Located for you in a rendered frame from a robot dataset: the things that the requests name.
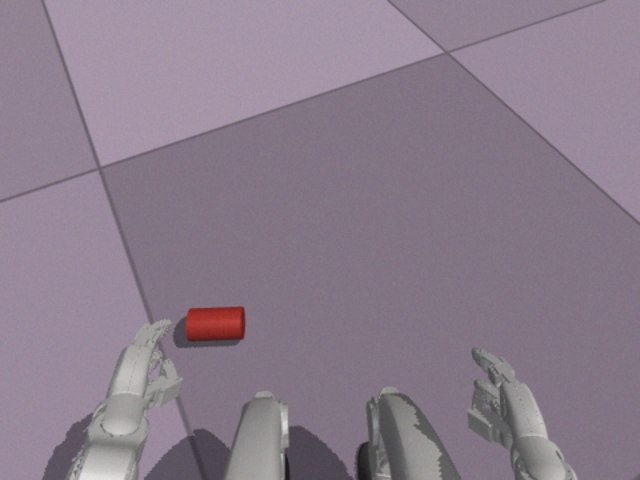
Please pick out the right robot arm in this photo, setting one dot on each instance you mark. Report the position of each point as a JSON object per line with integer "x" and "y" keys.
{"x": 537, "y": 458}

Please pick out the left robot hand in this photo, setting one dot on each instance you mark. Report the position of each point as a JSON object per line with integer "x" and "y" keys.
{"x": 135, "y": 363}

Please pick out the can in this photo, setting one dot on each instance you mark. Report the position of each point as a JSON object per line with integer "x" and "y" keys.
{"x": 211, "y": 324}

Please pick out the right robot hand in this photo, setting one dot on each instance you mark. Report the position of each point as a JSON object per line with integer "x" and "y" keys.
{"x": 514, "y": 412}

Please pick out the left robot arm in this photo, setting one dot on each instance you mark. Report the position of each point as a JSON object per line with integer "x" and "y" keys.
{"x": 115, "y": 440}

